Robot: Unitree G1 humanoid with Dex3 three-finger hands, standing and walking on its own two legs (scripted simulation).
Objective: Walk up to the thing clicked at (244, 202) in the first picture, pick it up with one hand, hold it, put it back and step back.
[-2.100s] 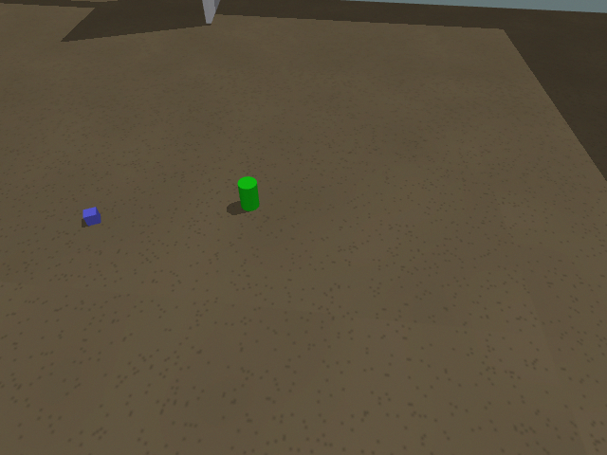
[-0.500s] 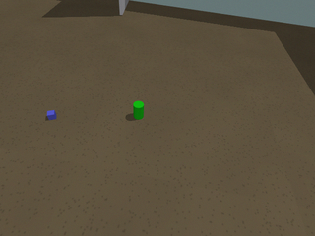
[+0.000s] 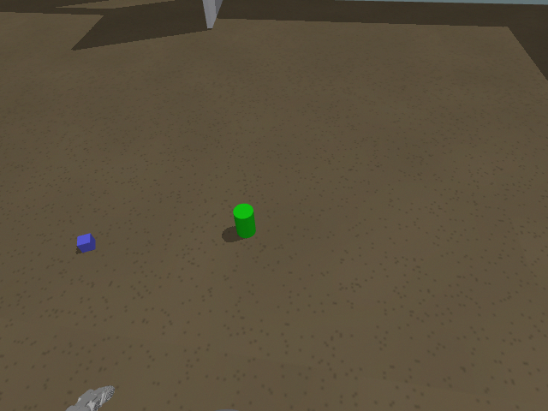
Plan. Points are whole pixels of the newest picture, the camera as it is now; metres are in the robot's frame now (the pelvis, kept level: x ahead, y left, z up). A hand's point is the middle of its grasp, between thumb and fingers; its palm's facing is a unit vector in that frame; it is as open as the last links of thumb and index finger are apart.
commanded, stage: walk up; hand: left
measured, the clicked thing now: (244, 221) +1.00 +0.20 -0.70
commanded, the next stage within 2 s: none
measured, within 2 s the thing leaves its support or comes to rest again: neither
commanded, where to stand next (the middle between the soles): +0.67 -0.02 m, yaw +1 degrees
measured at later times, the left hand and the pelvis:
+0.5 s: hand (128, 335) +0.28 +0.29 -0.14, palm faces -0.11 -0.94 -0.33, open 7.4 cm; pelvis +0.22 +0.02 +0.01, yaw -1 degrees
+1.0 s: hand (165, 262) +0.44 +0.27 -0.14, palm faces -0.01 -0.94 -0.35, open 7.4 cm; pelvis +0.40 -0.01 +0.00, yaw +1 degrees
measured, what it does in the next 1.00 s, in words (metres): walks ahead: left foot, then right foot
